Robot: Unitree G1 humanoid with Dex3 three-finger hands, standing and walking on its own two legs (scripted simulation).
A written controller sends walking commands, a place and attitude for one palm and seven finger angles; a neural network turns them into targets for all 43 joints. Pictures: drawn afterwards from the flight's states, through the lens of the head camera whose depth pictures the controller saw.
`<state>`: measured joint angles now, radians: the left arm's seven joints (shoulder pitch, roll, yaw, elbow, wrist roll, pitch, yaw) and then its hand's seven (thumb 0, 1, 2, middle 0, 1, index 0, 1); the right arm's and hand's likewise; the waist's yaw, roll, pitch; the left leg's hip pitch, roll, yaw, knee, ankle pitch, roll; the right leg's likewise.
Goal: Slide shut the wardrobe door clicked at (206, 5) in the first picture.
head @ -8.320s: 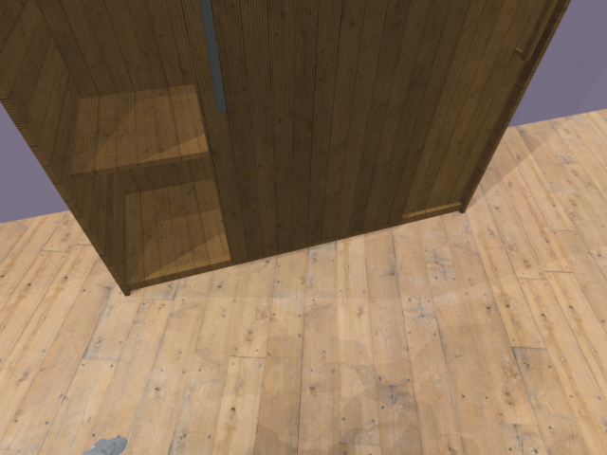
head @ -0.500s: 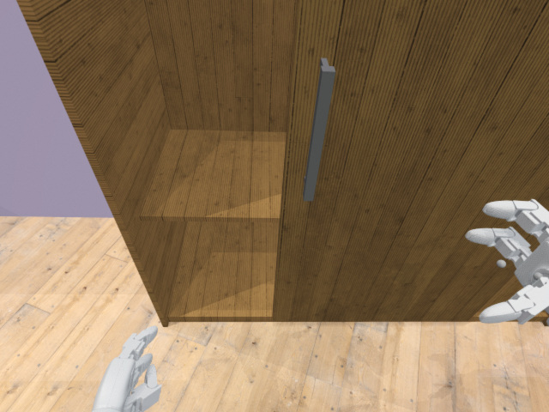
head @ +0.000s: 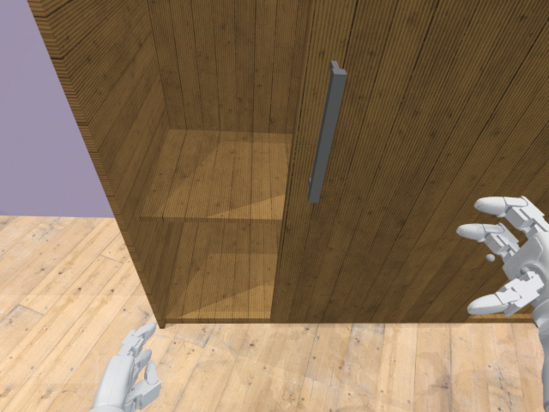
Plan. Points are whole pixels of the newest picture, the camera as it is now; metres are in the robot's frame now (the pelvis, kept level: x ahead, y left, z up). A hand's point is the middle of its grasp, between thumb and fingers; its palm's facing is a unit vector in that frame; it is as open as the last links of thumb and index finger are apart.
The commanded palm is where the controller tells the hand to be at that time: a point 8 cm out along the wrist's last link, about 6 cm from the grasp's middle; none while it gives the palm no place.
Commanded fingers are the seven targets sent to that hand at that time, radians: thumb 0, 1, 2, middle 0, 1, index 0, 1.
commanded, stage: move the hooked fingers beside the handle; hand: right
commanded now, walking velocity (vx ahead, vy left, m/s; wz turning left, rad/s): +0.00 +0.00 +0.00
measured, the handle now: (322, 139) +0.57 -0.08 +0.12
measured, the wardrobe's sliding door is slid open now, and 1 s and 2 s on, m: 0.40 0.40 0.40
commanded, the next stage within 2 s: none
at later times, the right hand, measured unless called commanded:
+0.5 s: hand (436, 212) +0.37 -0.23 +0.14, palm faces -0.01 +1.00 -0.02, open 14.0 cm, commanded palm +0.35 -0.27 +0.14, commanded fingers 0.00 0.50 -0.30 0.30 1.20 0.30 1.20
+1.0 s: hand (397, 178) +0.44 -0.19 +0.14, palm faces -0.02 +1.00 +0.00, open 14.0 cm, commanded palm +0.42 -0.24 +0.14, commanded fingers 0.00 0.50 -0.30 0.30 1.20 0.30 1.20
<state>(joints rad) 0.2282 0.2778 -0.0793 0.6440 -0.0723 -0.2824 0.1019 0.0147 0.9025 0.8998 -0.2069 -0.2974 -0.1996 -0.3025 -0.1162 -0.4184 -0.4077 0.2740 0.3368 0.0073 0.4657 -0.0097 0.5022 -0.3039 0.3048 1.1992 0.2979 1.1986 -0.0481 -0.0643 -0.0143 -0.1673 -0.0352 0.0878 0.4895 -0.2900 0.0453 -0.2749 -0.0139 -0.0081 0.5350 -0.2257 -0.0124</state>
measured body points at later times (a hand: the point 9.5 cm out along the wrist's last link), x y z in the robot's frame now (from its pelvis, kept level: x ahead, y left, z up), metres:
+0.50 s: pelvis +0.01 -0.01 +0.00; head +0.00 +0.01 +0.45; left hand +0.15 +0.25 -0.09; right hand +0.36 -0.28 +0.15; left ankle -0.01 +0.09 -0.73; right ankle +0.04 -0.11 -0.74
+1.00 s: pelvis +0.02 -0.02 +0.00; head +0.03 -0.01 +0.45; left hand +0.11 +0.24 -0.11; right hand +0.44 -0.24 +0.14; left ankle -0.01 +0.09 -0.73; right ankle +0.04 -0.11 -0.74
